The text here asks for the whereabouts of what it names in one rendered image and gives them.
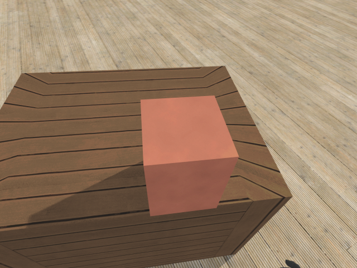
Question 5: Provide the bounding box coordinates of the pedestal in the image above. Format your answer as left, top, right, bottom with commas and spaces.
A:
0, 66, 293, 268

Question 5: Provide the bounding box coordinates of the carton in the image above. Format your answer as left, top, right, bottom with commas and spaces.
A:
141, 95, 239, 216

